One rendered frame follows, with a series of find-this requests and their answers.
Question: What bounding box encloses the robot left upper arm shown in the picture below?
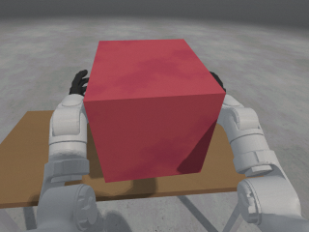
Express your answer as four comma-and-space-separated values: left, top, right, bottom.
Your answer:
23, 184, 98, 232

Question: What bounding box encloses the right robot hand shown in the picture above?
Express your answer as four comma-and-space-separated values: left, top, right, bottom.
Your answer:
210, 72, 226, 92

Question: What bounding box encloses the carton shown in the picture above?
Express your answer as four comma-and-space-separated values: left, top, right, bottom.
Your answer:
83, 39, 226, 183

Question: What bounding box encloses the right robot forearm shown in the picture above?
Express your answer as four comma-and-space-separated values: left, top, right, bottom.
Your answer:
216, 94, 301, 213

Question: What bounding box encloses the table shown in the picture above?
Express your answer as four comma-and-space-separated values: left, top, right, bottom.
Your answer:
0, 110, 264, 232

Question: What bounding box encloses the left robot forearm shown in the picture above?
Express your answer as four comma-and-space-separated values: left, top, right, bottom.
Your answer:
36, 94, 90, 226

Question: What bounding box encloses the robot right upper arm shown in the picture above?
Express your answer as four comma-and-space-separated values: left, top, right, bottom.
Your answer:
237, 175, 309, 232

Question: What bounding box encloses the left robot hand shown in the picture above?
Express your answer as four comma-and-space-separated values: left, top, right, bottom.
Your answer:
69, 70, 90, 97

